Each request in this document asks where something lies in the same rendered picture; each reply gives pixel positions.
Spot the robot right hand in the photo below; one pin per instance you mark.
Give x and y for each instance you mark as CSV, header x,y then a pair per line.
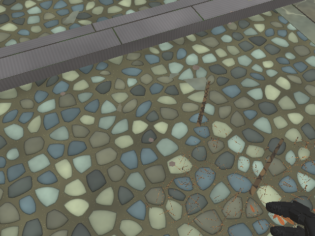
x,y
298,213

